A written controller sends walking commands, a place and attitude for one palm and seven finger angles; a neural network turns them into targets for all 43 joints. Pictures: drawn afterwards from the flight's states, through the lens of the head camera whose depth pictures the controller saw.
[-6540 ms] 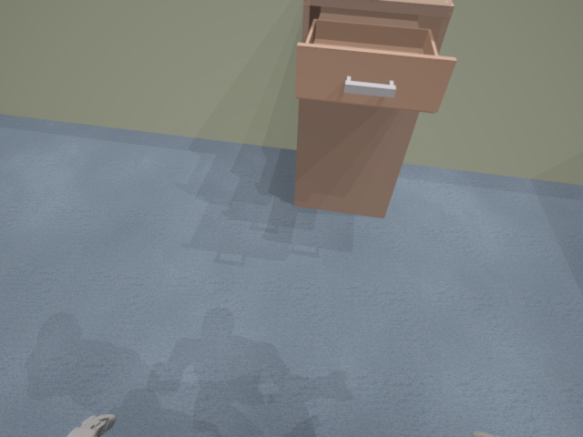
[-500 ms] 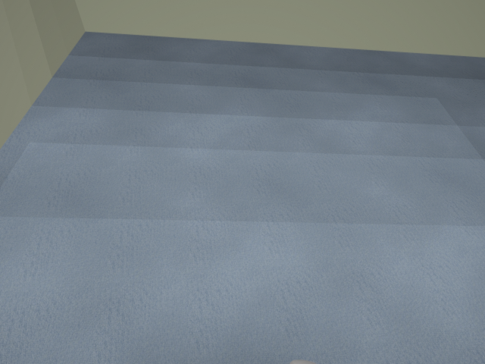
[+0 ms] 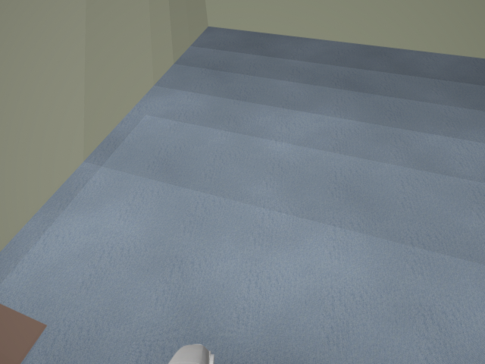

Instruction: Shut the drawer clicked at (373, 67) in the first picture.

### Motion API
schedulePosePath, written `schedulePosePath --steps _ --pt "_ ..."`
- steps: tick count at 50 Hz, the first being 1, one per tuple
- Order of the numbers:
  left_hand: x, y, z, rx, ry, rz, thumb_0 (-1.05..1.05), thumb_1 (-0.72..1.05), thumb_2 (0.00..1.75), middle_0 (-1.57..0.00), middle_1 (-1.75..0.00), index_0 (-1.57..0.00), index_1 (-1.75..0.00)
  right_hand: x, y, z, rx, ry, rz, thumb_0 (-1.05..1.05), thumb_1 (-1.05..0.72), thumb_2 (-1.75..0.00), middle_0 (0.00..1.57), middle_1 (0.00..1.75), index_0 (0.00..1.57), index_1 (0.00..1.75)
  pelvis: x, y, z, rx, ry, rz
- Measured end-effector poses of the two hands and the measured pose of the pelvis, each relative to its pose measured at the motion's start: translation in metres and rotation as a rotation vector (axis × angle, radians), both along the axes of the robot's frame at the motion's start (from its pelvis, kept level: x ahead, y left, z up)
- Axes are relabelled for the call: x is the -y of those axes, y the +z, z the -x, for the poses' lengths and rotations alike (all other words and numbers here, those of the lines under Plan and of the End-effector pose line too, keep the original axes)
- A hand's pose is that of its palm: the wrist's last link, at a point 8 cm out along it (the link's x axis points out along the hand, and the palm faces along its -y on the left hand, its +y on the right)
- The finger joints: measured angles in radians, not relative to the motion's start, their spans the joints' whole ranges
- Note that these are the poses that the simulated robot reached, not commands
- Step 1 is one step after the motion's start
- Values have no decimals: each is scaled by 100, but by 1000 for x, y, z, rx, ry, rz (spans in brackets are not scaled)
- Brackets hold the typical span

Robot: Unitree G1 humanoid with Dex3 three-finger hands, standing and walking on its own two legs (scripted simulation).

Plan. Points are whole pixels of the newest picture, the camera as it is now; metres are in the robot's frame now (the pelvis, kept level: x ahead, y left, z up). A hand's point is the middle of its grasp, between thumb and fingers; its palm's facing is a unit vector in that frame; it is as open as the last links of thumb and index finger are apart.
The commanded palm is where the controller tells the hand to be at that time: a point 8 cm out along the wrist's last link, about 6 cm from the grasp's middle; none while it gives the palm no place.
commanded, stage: turn to face it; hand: left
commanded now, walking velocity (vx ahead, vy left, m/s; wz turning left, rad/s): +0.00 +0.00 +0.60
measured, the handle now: out of the picture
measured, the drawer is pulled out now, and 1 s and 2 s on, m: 0.30 0.30 0.30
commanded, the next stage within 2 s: take the last steps up to it in 1.94 s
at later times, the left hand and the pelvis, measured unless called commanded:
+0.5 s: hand out of the picture +0.03 +0.28 -0.16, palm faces +0.32 -0.91 -0.28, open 7.4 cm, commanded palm none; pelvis -0.02 +0.04 +0.00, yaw +16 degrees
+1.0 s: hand out of the picture -0.09 +0.18 -0.16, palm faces +0.59 -0.76 -0.27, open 7.4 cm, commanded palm none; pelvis -0.03 -0.01 +0.00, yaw +35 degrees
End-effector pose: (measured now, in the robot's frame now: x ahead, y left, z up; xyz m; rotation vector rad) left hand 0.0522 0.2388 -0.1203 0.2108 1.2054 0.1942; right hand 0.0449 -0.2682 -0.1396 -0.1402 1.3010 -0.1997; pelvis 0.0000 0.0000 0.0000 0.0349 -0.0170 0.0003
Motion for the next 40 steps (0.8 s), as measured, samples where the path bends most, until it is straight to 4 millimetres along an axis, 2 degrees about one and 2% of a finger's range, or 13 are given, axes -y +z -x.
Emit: schedulePosePath --steps 4,8,11,14,20,25,31,34,40 --pt "-18 -12 37 -62 78 15 0 90 90 -20 -30 -20 -30 -18 4 -36 31 97 19 1 -91 -90 20 30 19 30 -13 -4 4 -11 50 6" --pt "-46 -32 72 -115 165 33 0 90 90 -20 -30 -20 -30 -48 8 -79 119 204 50 1 -91 -90 20 30 19 30 -34 -16 5 -23 104 30" --pt "-67 -42 88 -154 213 29 0 90 90 -20 -30 -20 -30 -71 14 -100 179 258 58 1 -91 -90 20 30 19 30 -43 -19 9 -21 132 25" --pt "-79 -36 89 -142 241 22 1 90 90 -20 -30 -20 -30 -86 23 -105 201 290 60 0 -91 -90 20 30 20 30 -47 -12 11 -17 159 40" --pt "-90 -16 67 -19 264 -1 1 91 90 -19 -30 -19 -30 -100 23 -99 182 326 30 0 -90 -90 21 30 20 30 -50 -4 14 -9 223 45" --pt "-84 -3 47 69 278 -28 0 90 90 -19 -30 -19 -30 -95 11 -84 131 340 -4 0 -90 -90 21 30 20 30 -40 -4 15 -7 278 37" --pt "-57 7 34 150 293 -69 0 90 90 -20 -30 -19 -30 -66 -15 -70 54 353 -39 1 -90 -90 21 30 20 30 -13 -13 15 -16 349 18" --pt "-38 13 45 161 316 -84 0 90 90 -20 -30 -20 -30 -51 -23 -70 19 372 -45 1 -90 -90 21 30 20 30 -1 -13 17 -1 401 21" --pt "-8 19 88 109 423 -70 0 90 90 -20 -30 -20 -30 -35 -13 -82 -19 449 -37 1 -91 -90 20 30 20 30 12 -1 16 9 486 -12"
